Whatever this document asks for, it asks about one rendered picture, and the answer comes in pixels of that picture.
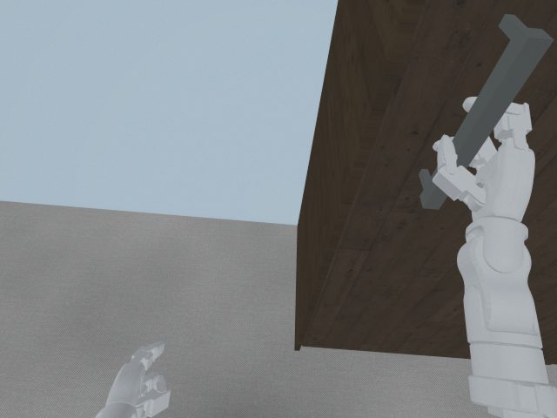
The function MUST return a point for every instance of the wardrobe door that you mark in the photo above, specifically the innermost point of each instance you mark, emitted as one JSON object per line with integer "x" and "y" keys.
{"x": 394, "y": 285}

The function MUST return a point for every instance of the handle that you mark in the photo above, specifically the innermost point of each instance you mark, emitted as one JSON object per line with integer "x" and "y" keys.
{"x": 526, "y": 48}

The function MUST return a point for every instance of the robot right forearm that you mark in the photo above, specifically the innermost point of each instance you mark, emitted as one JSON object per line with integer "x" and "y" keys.
{"x": 509, "y": 371}

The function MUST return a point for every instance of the right robot hand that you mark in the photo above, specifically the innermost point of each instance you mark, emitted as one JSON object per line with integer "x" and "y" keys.
{"x": 507, "y": 175}

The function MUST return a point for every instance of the left robot hand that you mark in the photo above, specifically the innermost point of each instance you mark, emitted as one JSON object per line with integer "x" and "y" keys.
{"x": 147, "y": 394}

